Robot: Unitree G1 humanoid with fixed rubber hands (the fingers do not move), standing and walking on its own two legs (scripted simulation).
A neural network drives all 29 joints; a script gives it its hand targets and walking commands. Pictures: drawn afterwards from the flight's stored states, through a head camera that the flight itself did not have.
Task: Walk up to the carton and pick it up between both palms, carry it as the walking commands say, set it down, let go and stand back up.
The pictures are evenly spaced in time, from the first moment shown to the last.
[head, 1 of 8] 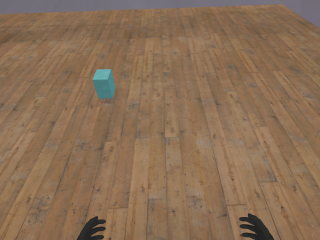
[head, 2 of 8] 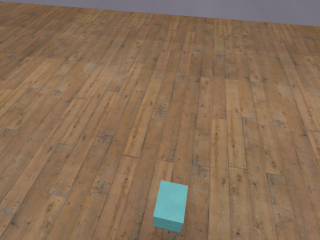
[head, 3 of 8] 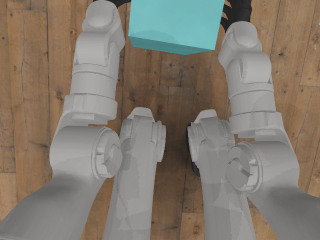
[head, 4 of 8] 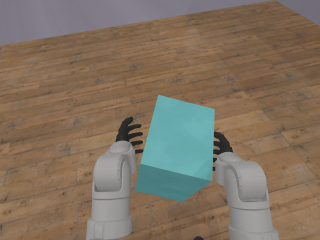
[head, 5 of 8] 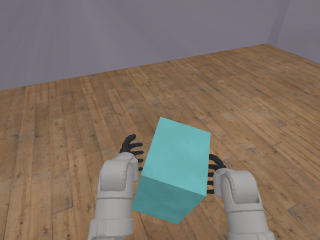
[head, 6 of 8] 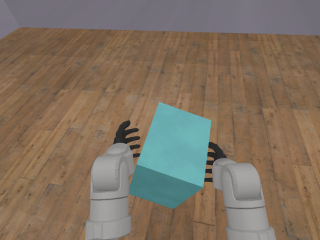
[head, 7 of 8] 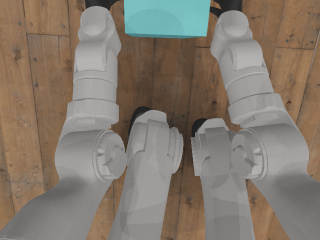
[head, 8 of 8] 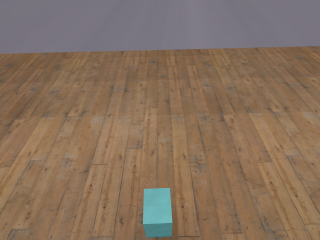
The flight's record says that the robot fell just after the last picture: no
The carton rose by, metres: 0.68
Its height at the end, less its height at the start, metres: +0.00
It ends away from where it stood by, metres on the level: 0.66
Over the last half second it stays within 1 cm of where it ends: yes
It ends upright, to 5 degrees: yes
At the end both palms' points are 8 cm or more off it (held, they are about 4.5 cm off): yes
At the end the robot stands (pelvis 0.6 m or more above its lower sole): yes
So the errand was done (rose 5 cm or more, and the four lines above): yes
